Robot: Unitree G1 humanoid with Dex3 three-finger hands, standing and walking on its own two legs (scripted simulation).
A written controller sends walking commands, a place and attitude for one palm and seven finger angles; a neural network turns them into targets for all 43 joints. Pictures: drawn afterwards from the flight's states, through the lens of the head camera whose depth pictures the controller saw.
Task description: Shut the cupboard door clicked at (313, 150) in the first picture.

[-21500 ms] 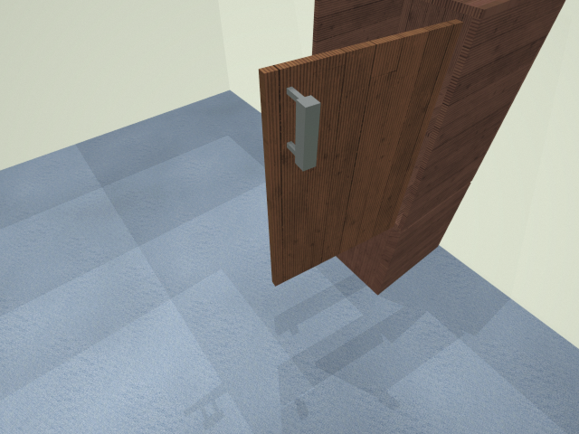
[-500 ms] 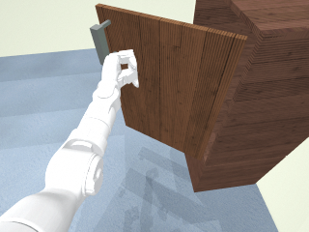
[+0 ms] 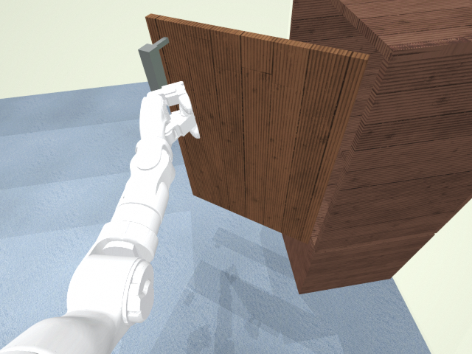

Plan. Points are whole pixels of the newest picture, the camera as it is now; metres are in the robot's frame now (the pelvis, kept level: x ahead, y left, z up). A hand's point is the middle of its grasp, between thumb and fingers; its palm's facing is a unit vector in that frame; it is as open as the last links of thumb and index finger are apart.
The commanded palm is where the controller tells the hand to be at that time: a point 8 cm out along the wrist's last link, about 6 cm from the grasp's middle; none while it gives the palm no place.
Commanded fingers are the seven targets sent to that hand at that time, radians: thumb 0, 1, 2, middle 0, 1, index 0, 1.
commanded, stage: draw the hand back to the body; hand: left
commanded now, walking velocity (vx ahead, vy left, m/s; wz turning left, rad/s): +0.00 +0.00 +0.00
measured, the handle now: (162, 71) +0.63 +0.13 +0.17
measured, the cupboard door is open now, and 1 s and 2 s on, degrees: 53 53 53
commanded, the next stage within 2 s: step back with the hand held close in 1.42 s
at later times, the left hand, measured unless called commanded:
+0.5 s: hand (108, 209) +0.29 +0.17 +0.16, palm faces +0.10 -0.98 -0.14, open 3.1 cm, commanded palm +0.26 +0.21 +0.18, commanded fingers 0.00 0.90 0.90 -0.92 -1.08 -0.92 -1.08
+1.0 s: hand out of the picture +0.20 +0.28 +0.16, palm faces +0.42 -0.81 -0.40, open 5.8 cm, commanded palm +0.14 +0.32 +0.19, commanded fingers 0.00 0.90 0.90 -0.23 -0.33 -0.23 -0.33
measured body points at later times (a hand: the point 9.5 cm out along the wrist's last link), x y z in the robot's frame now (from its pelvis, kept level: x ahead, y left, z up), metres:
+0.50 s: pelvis +0.00 +0.01 +0.01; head -0.03 -0.01 +0.46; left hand +0.28 +0.22 +0.17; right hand +0.25 -0.18 -0.03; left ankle -0.01 +0.10 -0.73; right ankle +0.00 -0.08 -0.73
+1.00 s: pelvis +0.01 +0.02 +0.01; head -0.01 -0.01 +0.46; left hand +0.17 +0.32 +0.18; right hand +0.19 -0.21 -0.09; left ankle -0.01 +0.10 -0.73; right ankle +0.00 -0.08 -0.73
